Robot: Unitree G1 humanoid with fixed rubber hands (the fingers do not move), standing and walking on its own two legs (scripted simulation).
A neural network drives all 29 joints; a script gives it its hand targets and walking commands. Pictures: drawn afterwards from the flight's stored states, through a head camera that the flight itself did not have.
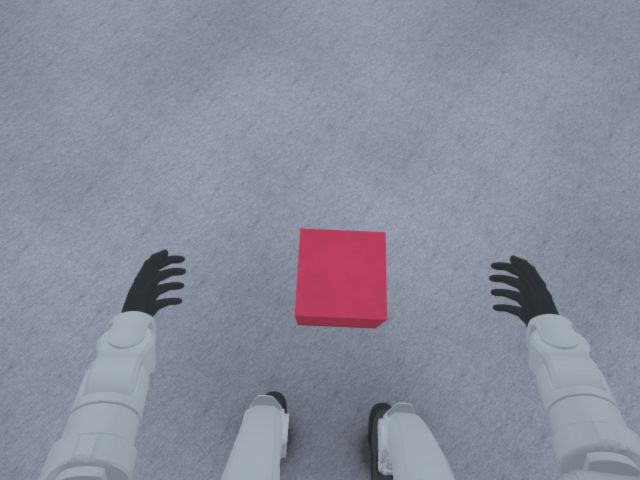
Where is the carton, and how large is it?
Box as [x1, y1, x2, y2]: [295, 228, 386, 327]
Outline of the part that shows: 300,228 295,317 297,323 308,325 376,327 386,319 385,232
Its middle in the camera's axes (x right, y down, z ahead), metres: +0.06 +0.10 +1.05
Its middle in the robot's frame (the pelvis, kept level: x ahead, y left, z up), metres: +0.49 -0.05 -0.62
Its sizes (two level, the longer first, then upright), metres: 0.225 0.222 0.183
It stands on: the floor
